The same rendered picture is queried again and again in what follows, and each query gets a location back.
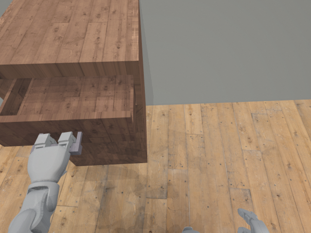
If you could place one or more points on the right robot shin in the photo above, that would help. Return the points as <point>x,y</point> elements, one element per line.
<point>187,228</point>

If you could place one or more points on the drawer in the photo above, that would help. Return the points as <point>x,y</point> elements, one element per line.
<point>103,108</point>

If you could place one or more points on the cabinet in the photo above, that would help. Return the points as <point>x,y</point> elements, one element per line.
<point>72,38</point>

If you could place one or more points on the robot left hand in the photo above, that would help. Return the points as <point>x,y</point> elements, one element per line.
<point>48,163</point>

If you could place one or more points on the left robot forearm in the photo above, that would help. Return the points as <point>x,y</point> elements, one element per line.
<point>38,206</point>

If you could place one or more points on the handle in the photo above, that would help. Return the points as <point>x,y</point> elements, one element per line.
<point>75,149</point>

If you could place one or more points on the robot right hand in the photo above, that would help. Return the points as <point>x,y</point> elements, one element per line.
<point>257,226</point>

